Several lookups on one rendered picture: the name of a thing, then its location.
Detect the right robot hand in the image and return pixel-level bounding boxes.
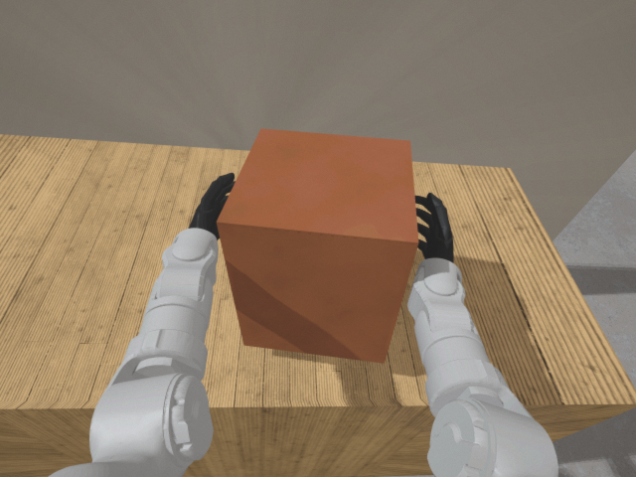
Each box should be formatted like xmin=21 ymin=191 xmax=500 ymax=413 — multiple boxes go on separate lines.
xmin=415 ymin=193 xmax=454 ymax=263

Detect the right robot forearm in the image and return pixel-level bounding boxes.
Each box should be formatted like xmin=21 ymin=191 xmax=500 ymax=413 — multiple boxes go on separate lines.
xmin=407 ymin=257 xmax=534 ymax=419

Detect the left robot hand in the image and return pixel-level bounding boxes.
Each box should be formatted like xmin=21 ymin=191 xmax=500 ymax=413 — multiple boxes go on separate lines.
xmin=189 ymin=173 xmax=236 ymax=240

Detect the left robot upper arm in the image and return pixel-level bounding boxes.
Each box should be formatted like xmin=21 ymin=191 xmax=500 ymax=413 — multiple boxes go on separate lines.
xmin=48 ymin=373 xmax=214 ymax=477

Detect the pedestal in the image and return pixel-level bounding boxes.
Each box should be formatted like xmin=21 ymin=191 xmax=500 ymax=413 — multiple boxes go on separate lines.
xmin=0 ymin=134 xmax=636 ymax=477

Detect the left robot forearm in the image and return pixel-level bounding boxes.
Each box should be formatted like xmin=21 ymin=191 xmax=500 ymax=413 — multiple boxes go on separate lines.
xmin=89 ymin=228 xmax=219 ymax=458

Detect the right robot upper arm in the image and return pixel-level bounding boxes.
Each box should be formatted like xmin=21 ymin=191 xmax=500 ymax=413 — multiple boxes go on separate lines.
xmin=427 ymin=397 xmax=558 ymax=477

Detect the carton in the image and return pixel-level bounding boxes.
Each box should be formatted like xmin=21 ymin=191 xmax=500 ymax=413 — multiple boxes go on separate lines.
xmin=217 ymin=128 xmax=418 ymax=364

